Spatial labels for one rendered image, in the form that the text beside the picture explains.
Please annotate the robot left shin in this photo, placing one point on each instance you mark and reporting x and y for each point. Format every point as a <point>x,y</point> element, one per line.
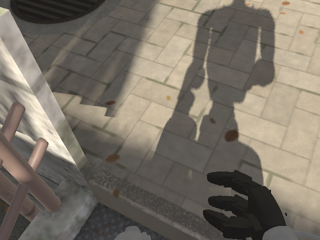
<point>132,228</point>

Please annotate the robot right forearm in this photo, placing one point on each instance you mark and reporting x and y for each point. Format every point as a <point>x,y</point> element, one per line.
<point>280,233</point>

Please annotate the robot right hand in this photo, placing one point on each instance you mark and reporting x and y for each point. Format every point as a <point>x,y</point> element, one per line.
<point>253,217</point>

